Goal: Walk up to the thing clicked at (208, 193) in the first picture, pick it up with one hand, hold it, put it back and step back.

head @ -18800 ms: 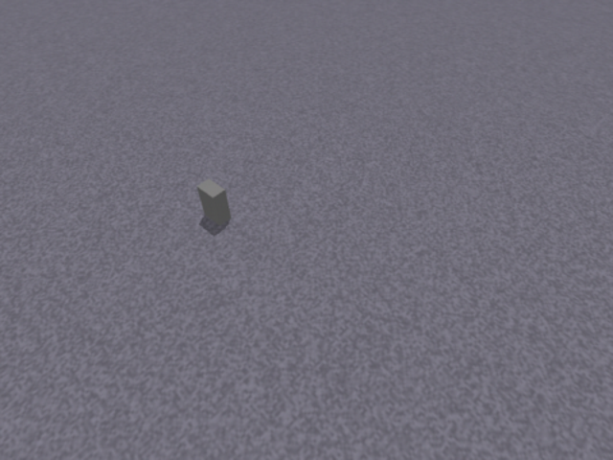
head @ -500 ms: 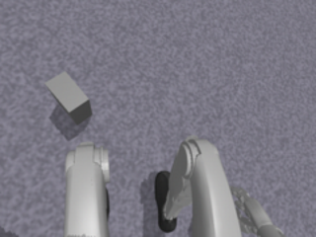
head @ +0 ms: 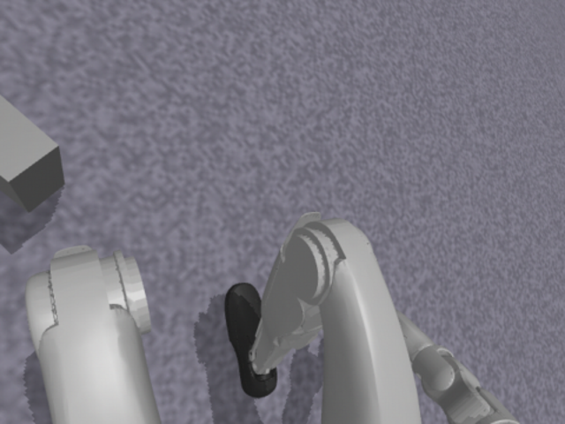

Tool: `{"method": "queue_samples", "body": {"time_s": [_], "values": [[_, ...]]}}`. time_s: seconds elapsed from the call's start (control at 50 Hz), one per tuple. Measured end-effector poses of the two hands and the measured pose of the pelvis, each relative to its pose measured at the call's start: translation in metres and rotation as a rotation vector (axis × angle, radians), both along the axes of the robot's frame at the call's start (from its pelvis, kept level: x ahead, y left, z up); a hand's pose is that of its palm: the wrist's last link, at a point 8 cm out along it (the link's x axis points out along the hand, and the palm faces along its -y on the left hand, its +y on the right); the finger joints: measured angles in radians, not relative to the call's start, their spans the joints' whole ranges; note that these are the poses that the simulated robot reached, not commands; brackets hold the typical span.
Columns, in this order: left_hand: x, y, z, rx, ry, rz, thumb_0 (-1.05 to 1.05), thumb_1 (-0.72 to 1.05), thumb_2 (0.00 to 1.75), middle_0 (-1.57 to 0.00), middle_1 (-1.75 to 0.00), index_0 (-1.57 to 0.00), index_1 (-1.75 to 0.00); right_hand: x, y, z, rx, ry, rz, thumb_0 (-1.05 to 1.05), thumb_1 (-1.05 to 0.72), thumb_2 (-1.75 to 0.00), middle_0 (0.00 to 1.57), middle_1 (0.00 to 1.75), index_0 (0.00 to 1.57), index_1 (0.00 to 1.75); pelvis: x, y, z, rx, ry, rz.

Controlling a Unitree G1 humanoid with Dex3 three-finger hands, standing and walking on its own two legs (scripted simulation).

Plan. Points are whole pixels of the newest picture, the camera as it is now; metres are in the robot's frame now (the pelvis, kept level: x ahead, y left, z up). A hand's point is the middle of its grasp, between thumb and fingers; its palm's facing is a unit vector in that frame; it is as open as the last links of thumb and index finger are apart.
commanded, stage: close in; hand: left
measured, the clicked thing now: (7, 154) +0.47 +0.26 -0.21
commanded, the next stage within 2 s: rest palm in 0.52 s
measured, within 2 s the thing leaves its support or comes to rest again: neither
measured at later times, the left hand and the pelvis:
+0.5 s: hand out of the picture +0.42 +0.28 -0.18, palm faces +0.34 -0.94 +0.01, open 17.6 cm; pelvis -0.01 +0.00 -0.01, yaw -2 degrees
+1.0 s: hand out of the picture +0.43 +0.27 -0.19, palm faces +0.36 -0.93 -0.02, open 16.8 cm; pelvis -0.01 +0.01 -0.01, yaw -4 degrees
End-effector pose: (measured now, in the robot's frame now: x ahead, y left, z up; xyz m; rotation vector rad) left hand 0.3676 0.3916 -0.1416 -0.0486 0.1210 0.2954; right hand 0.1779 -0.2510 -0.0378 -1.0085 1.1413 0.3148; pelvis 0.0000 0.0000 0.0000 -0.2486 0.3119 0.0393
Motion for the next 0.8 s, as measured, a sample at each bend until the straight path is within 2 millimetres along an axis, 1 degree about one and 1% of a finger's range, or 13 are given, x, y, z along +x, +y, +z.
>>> {"method": "queue_samples", "body": {"time_s": [0.06,0.12,0.26,0.36,0.52,0.66,0.8], "values": [[0.004,-0.013,-0.009,-0.004,-0.014,0.022,-0.02,-0.59,0.08,-0.07,-0.14,-0.08,-0.13,-0.006,0.001,0.002,-0.014,0.011,0.016,0.00,-0.92,-0.90,0.20,0.30,0.20,0.30,-0.003,0.000,-0.003,-0.009,-0.028,-0.007],[0.006,-0.021,-0.015,0.005,-0.028,0.051,-0.02,-0.60,0.07,-0.07,-0.13,-0.08,-0.12,-0.014,0.000,0.003,-0.031,0.030,0.020,0.00,-0.92,-0.90,0.20,0.30,0.20,0.30,-0.005,0.001,-0.006,-0.018,-0.050,-0.014],[0.007,-0.036,-0.022,0.047,-0.035,0.042,-0.02,-0.60,0.05,-0.07,-0.12,-0.08,-0.11,-0.036,-0.004,0.002,-0.065,0.094,0.016,0.00,-0.93,-0.90,0.20,0.30,0.20,0.30,-0.009,0.002,-0.010,-0.029,-0.077,-0.021],[0.009,-0.050,-0.027,0.047,-0.045,0.028,-0.02,-0.61,0.04,-0.06,-0.11,-0.08,-0.09,-0.045,-0.005,0.003,-0.078,0.121,0.014,0.00,-0.93,-0.90,0.20,0.30,0.20,0.30,-0.010,0.003,-0.011,-0.036,-0.089,-0.026],[0.012,-0.067,-0.035,0.037,-0.061,0.050,-0.02,-0.61,0.06,-0.05,-0.10,-0.07,-0.09,-0.046,-0.003,0.004,-0.094,0.133,0.032,0.00,-0.92,-0.90,0.20,0.30,0.20,0.30,-0.011,0.003,-0.013,-0.048,-0.110,-0.033],[0.012,-0.073,-0.038,0.055,-0.069,0.056,-0.02,-0.60,0.08,-0.05,-0.10,-0.06,-0.08,-0.041,0.000,0.003,-0.098,0.136,0.048,0.00,-0.92,-0.90,0.20,0.30,0.20,0.30,-0.011,0.004,-0.014,-0.055,-0.117,-0.038],[0.012,-0.077,-0.043,0.063,-0.051,0.059,-0.02,-0.52,0.12,-0.04,-0.08,-0.05,-0.08,-0.037,0.005,0.003,-0.094,0.143,0.065,0.00,-0.90,-0.90,0.20,0.30,0.20,0.30,-0.011,0.005,-0.013,-0.059,-0.115,-0.041]]}}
